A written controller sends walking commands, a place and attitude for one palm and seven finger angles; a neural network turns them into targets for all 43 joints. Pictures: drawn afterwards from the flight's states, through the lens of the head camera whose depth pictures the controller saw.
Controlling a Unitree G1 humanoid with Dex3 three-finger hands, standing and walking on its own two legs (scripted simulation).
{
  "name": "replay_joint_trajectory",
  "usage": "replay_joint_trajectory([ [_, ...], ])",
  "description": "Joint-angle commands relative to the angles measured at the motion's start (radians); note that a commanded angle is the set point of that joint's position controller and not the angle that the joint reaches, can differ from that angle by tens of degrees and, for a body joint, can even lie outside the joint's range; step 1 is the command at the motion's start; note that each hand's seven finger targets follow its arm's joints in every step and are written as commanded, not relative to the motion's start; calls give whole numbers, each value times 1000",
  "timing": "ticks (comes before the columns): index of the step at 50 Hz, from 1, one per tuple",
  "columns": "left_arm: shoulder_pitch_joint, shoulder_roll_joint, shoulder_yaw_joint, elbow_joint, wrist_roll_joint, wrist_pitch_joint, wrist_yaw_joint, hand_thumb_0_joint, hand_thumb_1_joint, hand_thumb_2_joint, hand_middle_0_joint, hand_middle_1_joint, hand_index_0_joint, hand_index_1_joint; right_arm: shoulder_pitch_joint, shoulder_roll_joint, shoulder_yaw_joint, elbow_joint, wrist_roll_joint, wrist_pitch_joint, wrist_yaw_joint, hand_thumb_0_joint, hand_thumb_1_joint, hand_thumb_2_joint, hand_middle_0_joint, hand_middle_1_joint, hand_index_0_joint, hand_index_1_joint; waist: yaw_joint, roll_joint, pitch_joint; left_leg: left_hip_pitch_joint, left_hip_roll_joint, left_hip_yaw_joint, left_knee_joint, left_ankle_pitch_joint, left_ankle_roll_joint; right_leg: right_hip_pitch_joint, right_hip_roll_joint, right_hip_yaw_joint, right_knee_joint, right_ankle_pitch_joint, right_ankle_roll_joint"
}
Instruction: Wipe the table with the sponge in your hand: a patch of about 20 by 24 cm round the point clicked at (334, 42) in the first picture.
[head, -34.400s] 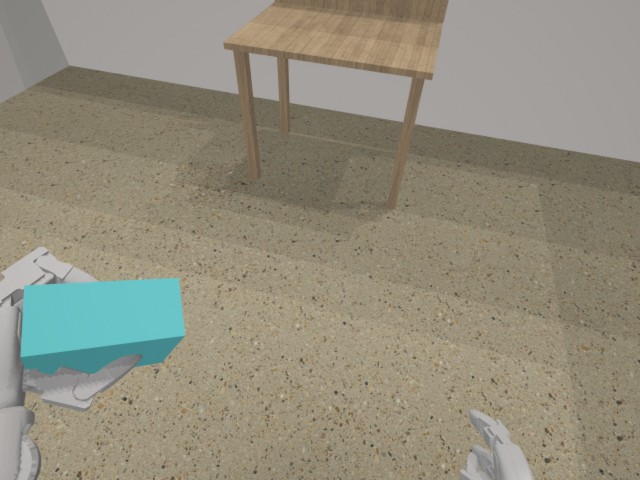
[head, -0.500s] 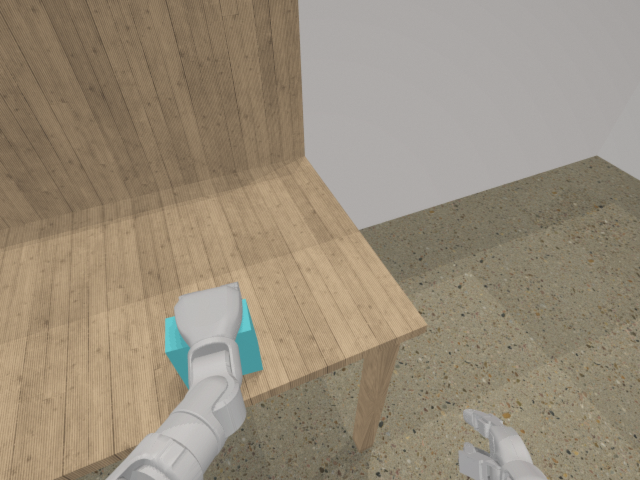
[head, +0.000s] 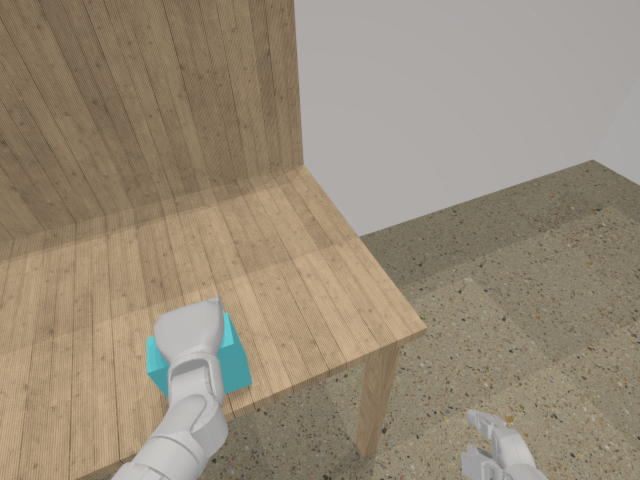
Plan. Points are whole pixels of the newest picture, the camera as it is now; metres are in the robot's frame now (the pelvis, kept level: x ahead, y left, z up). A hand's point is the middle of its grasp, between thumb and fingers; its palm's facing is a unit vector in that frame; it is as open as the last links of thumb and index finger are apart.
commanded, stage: slide back across to the middle lane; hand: left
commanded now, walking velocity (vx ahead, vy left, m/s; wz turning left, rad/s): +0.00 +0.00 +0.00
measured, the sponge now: (206, 368) +0.29 +0.20 -0.05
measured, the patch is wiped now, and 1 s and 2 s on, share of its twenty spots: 1.00 1.00 1.00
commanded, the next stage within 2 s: wipe forward along the middle lane in 0.24 s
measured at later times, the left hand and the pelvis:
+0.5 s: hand (175, 365) +0.27 +0.23 -0.02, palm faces -0.07 -0.09 -0.99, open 9.4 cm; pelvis -0.01 -0.01 +0.00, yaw +0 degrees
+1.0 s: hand (163, 337) +0.32 +0.27 -0.02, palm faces -0.09 -0.02 -1.00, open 9.4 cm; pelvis -0.03 -0.01 -0.02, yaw +1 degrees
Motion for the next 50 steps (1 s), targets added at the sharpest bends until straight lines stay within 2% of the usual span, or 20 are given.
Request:
replay_joint_trajectory([
  [1,-101,106,68,-102,1,2,-26,0,100,1300,-1200,-1600,-1200,-1600,-217,-109,-36,-174,3,-56,-9,0,-900,-900,200,300,200,300,30,-95,-121,-20,-16,-47,-45,184,7,188,-75,118,-67,319,10],
  [8,-80,130,88,-117,25,-42,-27,0,100,1300,-1200,-1600,-1200,-1600,-210,-108,-37,-178,-2,-74,-13,0,-900,-900,200,300,200,300,30,-89,-101,-23,-21,-49,-43,173,6,171,-76,126,-70,318,10],
  [14,-34,201,166,-117,29,-62,-15,0,100,1300,-1200,-1600,-1200,-1600,-208,-111,-35,-172,-7,-87,-22,0,-900,-900,200,300,200,300,41,-90,-123,-41,-28,-44,-37,170,4,203,-84,152,-67,367,15],
  [15,-21,242,214,-127,26,-66,-16,0,100,1300,-1200,-1600,-1200,-1600,-215,-116,-37,-171,-6,-87,-23,0,-900,-900,200,300,200,300,54,-81,-136,-44,-28,-50,-41,172,2,210,-81,163,-65,362,10],
  [16,-19,197,163,-124,29,-65,-19,0,100,1300,-1200,-1600,-1200,-1600,-211,-109,-33,-173,-7,-87,-23,0,-900,-900,200,300,200,300,41,-80,-115,-48,-29,-46,-41,166,4,203,-84,150,-65,347,14],
  [19,-61,189,148,-105,32,-66,-26,0,100,1300,-1200,-1600,-1200,-1600,-197,-115,-36,-166,-8,-94,-26,0,-900,-900,200,300,200,300,19,-88,-88,-52,-27,-46,-36,149,7,167,-83,148,-77,323,18],
  [20,-83,222,189,-110,25,-72,-28,0,100,1300,-1200,-1600,-1200,-1600,-197,-120,-38,-161,-8,-96,-30,0,-900,-900,200,300,200,300,23,-102,-106,-52,-25,-53,-38,150,8,171,-77,158,-79,314,15],
  [22,-100,207,170,-90,25,-86,-30,0,100,1300,-1200,-1600,-1200,-1600,-179,-120,-39,-156,-9,-99,-37,0,-900,-900,200,300,200,300,10,-105,-99,-66,-26,-46,-28,135,10,161,-84,151,-76,305,22],
  [27,-147,266,224,-37,49,-138,-21,0,100,1300,-1200,-1600,-1200,-1600,-144,-124,-45,-138,-15,-113,-48,0,-900,-900,200,300,200,300,5,-97,-112,-113,-30,-46,-6,107,10,140,-85,156,-59,279,24],
  [28,-156,250,210,-23,53,-145,-18,0,100,1300,-1200,-1600,-1200,-1600,-135,-123,-47,-137,-17,-117,-48,0,-900,-900,200,300,200,300,-1,-100,-111,-125,-30,-43,-4,93,10,131,-88,155,-60,256,27],
  [30,-184,305,263,25,50,-157,-14,0,100,1300,-1200,-1600,-1200,-1600,-126,-131,-46,-127,-16,-121,-54,0,-900,-900,200,300,200,300,2,-125,-97,-159,-28,-51,-1,57,10,107,-82,169,-70,164,27],
  [32,-257,286,231,60,47,-171,-11,0,100,1300,-1200,-1600,-1200,-1600,-103,-130,-46,-123,-14,-126,-61,0,-900,-900,200,300,200,300,-22,-131,-77,-187,-26,-46,10,11,12,70,-88,158,-77,61,35],
  [35,-276,348,287,124,45,-192,-8,0,100,1300,-1200,-1600,-1200,-1600,-87,-138,-48,-116,-13,-131,-66,0,-900,-900,200,300,200,300,-14,-124,-94,-228,-26,-49,26,-9,11,58,-89,177,-74,7,34],
  [36,-272,323,262,153,48,-194,-6,0,100,1300,-1200,-1600,-1200,-1600,-76,-134,-49,-114,-14,-132,-66,0,-900,-900,200,300,200,300,-16,-107,-93,-236,-25,-42,33,-16,12,49,-92,160,-66,-13,37],
  [38,-297,294,236,184,46,-206,-7,0,100,1300,-1200,-1600,-1200,-1600,-58,-136,-51,-113,-12,-138,-62,0,-900,-900,200,300,200,300,-30,-107,-87,-249,-20,-40,49,-23,12,23,-95,159,-64,-9,38],
  [40,-308,338,279,218,38,-217,-6,0,100,1300,-1200,-1600,-1200,-1600,-43,-144,-51,-112,-12,-138,-61,0,-900,-900,200,300,200,300,-23,-126,-114,-281,-21,-46,57,-33,11,25,-91,169,-56,-25,39],
  [42,-390,330,251,241,33,-235,-5,0,100,1300,-1200,-1600,-1200,-1600,-26,-144,-49,-109,-10,-142,-64,0,-900,-900,200,300,200,300,-54,-145,-87,-307,-17,-40,75,-62,15,-3,-99,168,-60,-75,50],
  [45,-407,382,303,276,40,-262,1,0,100,1300,-1200,-1600,-1200,-1600,1,-151,-54,-101,-13,-148,-62,0,-900,-900,200,300,200,300,-41,-129,-136,-333,-16,-46,91,-50,15,3,-96,171,-35,-51,45],
  [47,-422,343,271,305,40,-274,9,0,100,1300,-1200,-1600,-1200,-1600,20,-144,-56,-96,-13,-153,-56,0,-900,-900,200,300,200,300,-52,-122,-133,-342,-11,-38,110,-46,16,-13,-101,158,-20,-25,49],
  [50,-460,376,298,337,34,-284,17,0,100,1300,-1200,-1600,-1200,-1600,35,-152,-58,-90,-13,-156,-52,0,-900,-900,200,300,200,300,-55,-141,-154,-372,-11,-43,122,-53,17,-10,-101,176,-19,-30,50],
])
